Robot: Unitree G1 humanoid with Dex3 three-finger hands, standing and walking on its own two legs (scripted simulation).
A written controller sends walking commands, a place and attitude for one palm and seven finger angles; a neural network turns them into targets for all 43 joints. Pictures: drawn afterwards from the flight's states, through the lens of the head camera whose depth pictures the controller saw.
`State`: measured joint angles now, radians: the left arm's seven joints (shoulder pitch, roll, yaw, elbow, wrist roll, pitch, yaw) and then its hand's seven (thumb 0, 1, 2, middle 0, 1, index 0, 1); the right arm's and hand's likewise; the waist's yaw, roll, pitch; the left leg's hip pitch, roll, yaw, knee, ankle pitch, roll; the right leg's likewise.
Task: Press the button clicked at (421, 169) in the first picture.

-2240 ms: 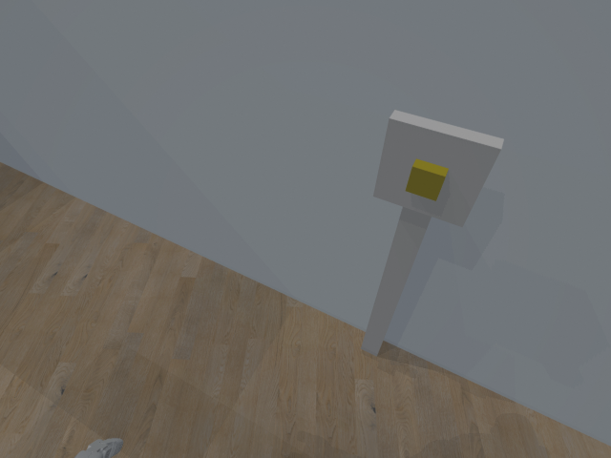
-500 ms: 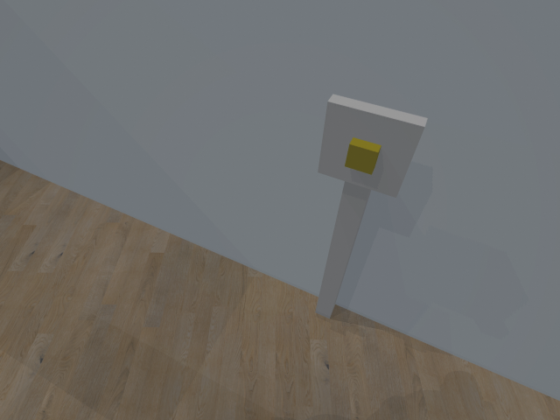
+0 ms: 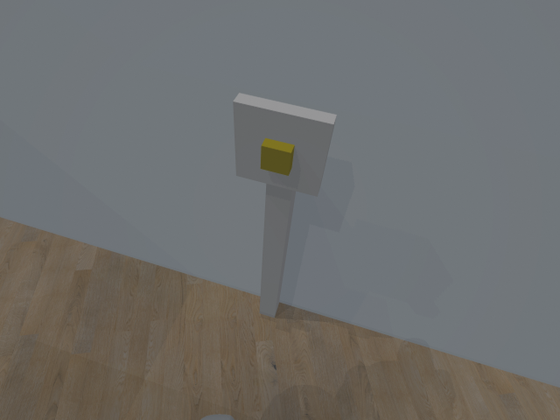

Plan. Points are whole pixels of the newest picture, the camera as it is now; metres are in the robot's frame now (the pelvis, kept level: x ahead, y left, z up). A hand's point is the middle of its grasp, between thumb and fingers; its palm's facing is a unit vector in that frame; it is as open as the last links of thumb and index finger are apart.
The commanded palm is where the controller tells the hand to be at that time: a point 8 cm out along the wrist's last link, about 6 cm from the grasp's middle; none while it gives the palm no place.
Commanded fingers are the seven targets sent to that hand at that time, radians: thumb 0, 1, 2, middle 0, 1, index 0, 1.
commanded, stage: shuffle to correct the standing spot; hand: left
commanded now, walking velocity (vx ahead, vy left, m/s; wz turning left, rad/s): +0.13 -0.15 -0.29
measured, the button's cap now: (277, 156) +0.55 +0.06 +0.06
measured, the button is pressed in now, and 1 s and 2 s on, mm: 0 0 0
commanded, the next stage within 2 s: come to a stop and stand still in 0.18 s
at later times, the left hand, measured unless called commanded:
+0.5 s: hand (232, 371) +0.23 +0.10 -0.17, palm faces -0.23 -0.96 -0.19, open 7.4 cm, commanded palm none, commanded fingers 0.00 0.90 0.90 -0.20 -0.30 -0.20 -0.30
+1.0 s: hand out of the picture +0.13 +0.17 -0.19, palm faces -0.04 -0.97 -0.22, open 7.4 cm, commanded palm none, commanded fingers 0.00 0.90 0.90 -0.20 -0.30 -0.20 -0.30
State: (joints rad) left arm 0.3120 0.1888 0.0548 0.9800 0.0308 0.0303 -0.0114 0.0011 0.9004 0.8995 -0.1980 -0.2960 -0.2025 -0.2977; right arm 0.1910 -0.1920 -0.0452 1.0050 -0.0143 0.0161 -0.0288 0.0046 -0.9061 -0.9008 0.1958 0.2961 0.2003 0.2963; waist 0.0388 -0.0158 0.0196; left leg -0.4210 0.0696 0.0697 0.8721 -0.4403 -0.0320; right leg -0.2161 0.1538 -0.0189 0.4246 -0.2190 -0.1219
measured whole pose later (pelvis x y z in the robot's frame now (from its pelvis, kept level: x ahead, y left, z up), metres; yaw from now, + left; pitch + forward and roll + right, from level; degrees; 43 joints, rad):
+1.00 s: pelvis +0.04 -0.03 -0.01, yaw -8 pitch -2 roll -2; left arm 0.22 0.25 0.08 0.97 0.03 0.09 0.03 0.00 0.90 0.90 -0.20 -0.30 -0.20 -0.30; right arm 0.23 -0.16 -0.04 0.94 -0.03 0.03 0.00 0.00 -0.91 -0.90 0.19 0.30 0.20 0.30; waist 0.02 -0.06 0.01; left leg -0.30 0.01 0.06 0.67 -0.35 0.04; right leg -0.51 -0.05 0.02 0.84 -0.37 0.03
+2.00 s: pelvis -0.02 -0.02 +0.01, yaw -8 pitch -1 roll +0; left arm 0.41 0.09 0.00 1.16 0.02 0.01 0.04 0.00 0.90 0.90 -0.19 -0.30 -0.20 -0.30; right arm 0.36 -0.11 -0.02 1.16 -0.01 0.01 -0.03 0.00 -0.91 -0.90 0.19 0.30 0.20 0.30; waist -0.01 -0.01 -0.01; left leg -0.30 -0.02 0.08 0.41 -0.11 0.05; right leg -0.19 0.03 -0.03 0.45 -0.25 -0.03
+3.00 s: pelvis +0.00 -0.01 -0.06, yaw -6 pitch +9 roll +0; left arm 0.38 0.19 0.11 0.15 -0.25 -0.49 -0.28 0.00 0.91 0.90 -0.38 -0.51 -0.39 -0.51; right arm 0.18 -0.26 -0.02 0.59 0.02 -0.22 0.01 0.01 -0.90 -0.90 0.20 0.30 0.20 0.30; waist -0.02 0.00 -0.14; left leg -0.73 -0.05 0.07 0.96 -0.38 0.06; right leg -0.69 0.03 -0.06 0.99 -0.45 -0.06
